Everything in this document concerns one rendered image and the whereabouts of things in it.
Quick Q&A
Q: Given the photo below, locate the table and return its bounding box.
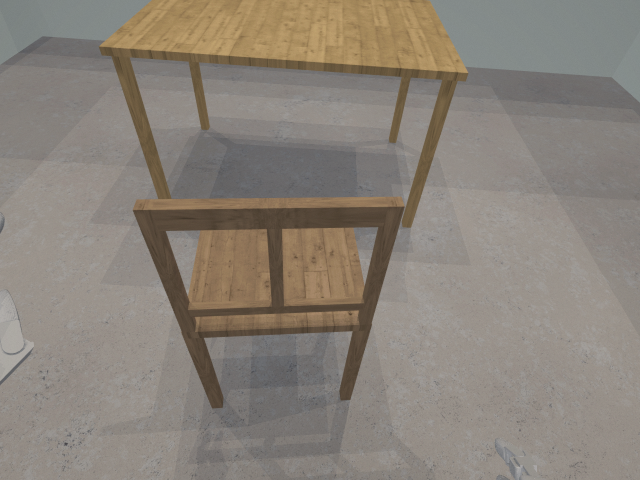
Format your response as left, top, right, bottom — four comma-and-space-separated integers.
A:
99, 0, 468, 228

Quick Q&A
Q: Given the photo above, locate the robot left hand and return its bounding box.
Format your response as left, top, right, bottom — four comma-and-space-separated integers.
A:
0, 212, 34, 385

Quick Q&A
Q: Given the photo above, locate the chair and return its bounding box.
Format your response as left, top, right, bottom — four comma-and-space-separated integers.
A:
133, 197, 405, 409

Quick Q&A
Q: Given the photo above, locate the robot right hand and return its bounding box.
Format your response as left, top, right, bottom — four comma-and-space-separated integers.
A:
495, 438, 546, 480

